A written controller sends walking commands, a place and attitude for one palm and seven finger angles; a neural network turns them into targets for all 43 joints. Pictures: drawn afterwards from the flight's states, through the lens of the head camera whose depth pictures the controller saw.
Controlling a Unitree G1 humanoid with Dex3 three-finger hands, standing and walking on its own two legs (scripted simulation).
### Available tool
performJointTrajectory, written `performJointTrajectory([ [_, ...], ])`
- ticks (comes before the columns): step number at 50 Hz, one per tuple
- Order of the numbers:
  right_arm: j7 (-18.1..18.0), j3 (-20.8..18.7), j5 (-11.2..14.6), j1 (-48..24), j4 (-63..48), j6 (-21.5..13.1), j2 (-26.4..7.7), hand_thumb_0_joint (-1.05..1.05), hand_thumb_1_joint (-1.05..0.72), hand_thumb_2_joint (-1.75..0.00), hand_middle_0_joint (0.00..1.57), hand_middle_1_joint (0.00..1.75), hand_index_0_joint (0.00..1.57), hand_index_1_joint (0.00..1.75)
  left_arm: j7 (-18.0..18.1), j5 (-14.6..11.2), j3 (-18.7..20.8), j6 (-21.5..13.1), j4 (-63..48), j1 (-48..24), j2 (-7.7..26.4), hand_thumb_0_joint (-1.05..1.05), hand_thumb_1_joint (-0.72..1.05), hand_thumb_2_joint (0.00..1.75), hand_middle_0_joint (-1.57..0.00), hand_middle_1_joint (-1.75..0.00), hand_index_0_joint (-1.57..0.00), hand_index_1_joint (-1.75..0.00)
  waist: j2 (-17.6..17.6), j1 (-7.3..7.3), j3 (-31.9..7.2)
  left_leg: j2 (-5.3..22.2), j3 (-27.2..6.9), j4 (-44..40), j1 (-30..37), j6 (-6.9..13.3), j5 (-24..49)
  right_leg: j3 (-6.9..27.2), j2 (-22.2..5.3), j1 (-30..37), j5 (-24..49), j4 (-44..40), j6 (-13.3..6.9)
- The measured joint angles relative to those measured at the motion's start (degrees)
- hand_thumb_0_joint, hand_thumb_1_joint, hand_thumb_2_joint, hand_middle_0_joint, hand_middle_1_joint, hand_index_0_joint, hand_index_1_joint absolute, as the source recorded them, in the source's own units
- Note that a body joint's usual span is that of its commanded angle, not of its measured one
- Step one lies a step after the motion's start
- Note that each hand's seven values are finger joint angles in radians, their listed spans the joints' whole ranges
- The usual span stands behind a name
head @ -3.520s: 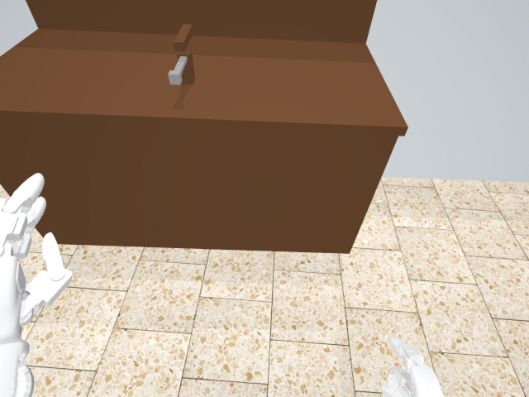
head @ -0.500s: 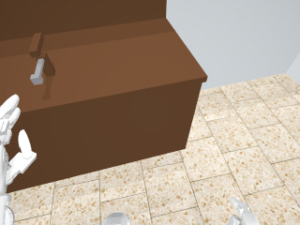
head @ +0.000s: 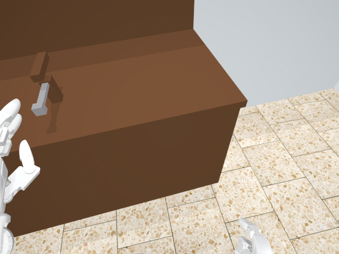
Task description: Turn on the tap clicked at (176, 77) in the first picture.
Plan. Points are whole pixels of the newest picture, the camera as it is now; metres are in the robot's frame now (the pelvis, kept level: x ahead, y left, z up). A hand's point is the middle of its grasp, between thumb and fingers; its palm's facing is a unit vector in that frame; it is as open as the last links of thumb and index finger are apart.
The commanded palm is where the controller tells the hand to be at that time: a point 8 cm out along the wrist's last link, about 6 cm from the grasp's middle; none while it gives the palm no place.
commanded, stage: come to a stop and stand still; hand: left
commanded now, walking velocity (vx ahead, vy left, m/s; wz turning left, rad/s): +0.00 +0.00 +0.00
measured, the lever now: (39, 109) +0.46 +0.42 +0.08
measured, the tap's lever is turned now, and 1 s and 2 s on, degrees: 0 0 0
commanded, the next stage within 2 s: look again from close up in 1.56 s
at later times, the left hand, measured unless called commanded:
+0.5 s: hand (39, 158) +0.24 +0.24 +0.18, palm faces +0.36 -0.83 -0.42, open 7.4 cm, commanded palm +0.18 +0.29 +0.19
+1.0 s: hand (33, 149) +0.25 +0.25 +0.19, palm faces +0.33 -0.88 -0.35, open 7.4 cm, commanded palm +0.18 +0.29 +0.19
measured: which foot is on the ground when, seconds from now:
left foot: up 0.00-0.22, down 0.24-1.00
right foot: down 0.00-1.00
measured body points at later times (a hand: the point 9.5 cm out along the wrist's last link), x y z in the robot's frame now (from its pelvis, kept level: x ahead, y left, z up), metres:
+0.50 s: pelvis +0.01 +0.01 +0.01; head +0.04 +0.01 +0.46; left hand +0.21 +0.29 +0.20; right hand +0.20 -0.20 -0.07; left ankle +0.07 +0.14 -0.73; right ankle +0.01 -0.08 -0.73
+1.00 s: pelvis -0.01 +0.03 +0.01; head +0.00 +0.03 +0.46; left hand +0.22 +0.30 +0.21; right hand +0.13 -0.23 -0.06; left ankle +0.04 +0.13 -0.73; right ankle +0.01 -0.08 -0.73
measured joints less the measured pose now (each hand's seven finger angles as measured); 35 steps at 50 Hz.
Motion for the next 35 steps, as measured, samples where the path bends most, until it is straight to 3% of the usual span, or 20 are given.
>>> performJointTrajectory([
  [2,0.1,-0.2,0.1,-0.2,1.3,0.9,-1.2,0.01,-0.9,-0.9,0.2,0.3,0.2,0.3,0.2,-0.3,0.0,0.3,1.8,-0.8,-1.0,0.01,0.88,0.9,-0.21,-0.3,-0.21,-0.31,-0.6,0.17,0.0,-1.6,-1.3,9.0,-2.9,-0.4,-1.0,0.5,-0.6,1.2,-0.2,-1.6,-0.2],
  [4,0.0,-0.5,-0.1,-0.3,1.6,1.4,-2.4,0.01,-0.9,-0.9,0.2,0.3,0.2,0.3,0.4,-0.1,0.1,0.2,3.1,-1.0,-1.8,0.01,0.88,0.9,-0.21,-0.3,-0.21,-0.31,-1.3,-0.26,0.3,-1.9,-1.4,11.2,-4.1,-0.8,-0.2,0.7,-1.1,2.7,0.9,-4.2,0.4],
  [9,-0.8,-2.0,-0.4,-0.6,-0.9,1.6,-5.0,0.01,-0.9,-0.9,0.2,0.3,0.2,0.3,0.5,0.2,-0.5,0.3,1.3,0.7,-1.9,0.01,0.88,0.9,-0.21,-0.3,-0.21,-0.3,-2.7,-1.42,1.8,-1.6,-0.5,-3.8,-0.6,-0.8,5.3,0.9,-1.6,4.8,1.8,-6.9,1.1],
  [12,-1.4,-3.3,-0.2,-0.6,-3.1,1.7,-6.5,0.01,-0.9,-0.9,0.2,0.3,0.2,0.3,0.6,0.0,-0.9,0.5,-2.1,2.2,-1.1,0.01,0.88,0.9,-0.21,-0.3,-0.21,-0.3,-2.1,-1.71,2.4,-1.0,-0.6,-14.4,3.8,-0.5,15.1,0.7,-0.5,5.0,0.3,-5.0,1.9],
  [17,-1.7,-3.9,-0.3,-1.5,-4.1,1.4,-4.2,0.01,-0.9,-0.9,0.2,0.3,0.2,0.3,0.3,-0.3,0.7,0.5,-2.3,0.6,2.0,0.01,0.88,0.9,-0.21,-0.3,-0.21,-0.3,-5.1,-0.74,2.0,-1.4,1.0,-15.9,5.3,0.9,10.9,3.8,-0.2,3.4,-4.9,-0.9,3.9],
  [21,-0.1,-2.3,-0.5,-2.0,-5.1,-0.5,-2.3,0.01,-0.9,-0.9,0.2,0.3,0.2,0.3,0.5,-0.4,1.3,1.1,-2.0,-0.9,2.0,0.01,0.89,0.9,-0.21,-0.3,-0.21,-0.3,-4.6,-0.55,2.1,-0.5,0.6,-16.9,4.7,0.6,12.4,4.7,1.1,3.5,-3.9,-3.3,4.4],
  [24,0.6,-0.9,-0.4,-2.3,-5.2,-1.0,-1.3,0.01,-0.9,-0.9,0.2,0.3,0.2,0.3,0.2,-0.6,0.6,1.5,-2.3,-0.5,0.9,0.01,0.89,0.9,-0.21,-0.3,-0.21,-0.3,-2.9,-0.52,2.5,0.8,0.1,-16.4,4.3,-0.1,12.6,3.5,2.0,4.3,2.4,-6.3,3.6],
  [28,0.6,0.1,-0.1,-1.5,-4.5,-0.2,-0.9,0.01,-0.9,-0.9,0.2,0.3,0.2,0.3,-0.4,-1.1,-1.0,2.4,-2.0,1.2,-0.6,0.01,0.89,0.9,-0.21,-0.3,-0.21,-0.3,-0.6,-0.46,1.4,2.1,-0.9,-15.2,3.1,-0.9,12.3,2.7,3.6,4.4,3.3,-7.6,0.6],
  [31,0.1,0.1,-0.1,-0.6,-3.0,0.7,-1.5,0.01,-0.9,-0.9,0.2,0.3,0.2,0.3,-0.3,-1.5,-2.0,3.3,-1.2,2.3,-1.5,0.01,0.89,0.9,-0.21,-0.3,-0.21,-0.3,0.0,-0.16,0.0,0.9,-2.8,-12.7,2.4,-0.7,9.0,3.0,3.9,3.7,3.3,-7.2,0.1],
  [35,-0.9,-0.5,0.0,0.8,-0.7,1.5,-2.7,0.01,-0.9,-0.9,0.2,0.3,0.2,0.3,0.0,-1.5,-2.3,3.8,0.6,1.2,-1.5,0.01,0.88,0.9,-0.21,-0.3,-0.21,-0.3,-0.1,-0.58,-0.9,-0.4,-4.3,-13.7,4.4,-0.3,10.2,2.6,3.8,3.8,2.9,-6.5,0.3],
])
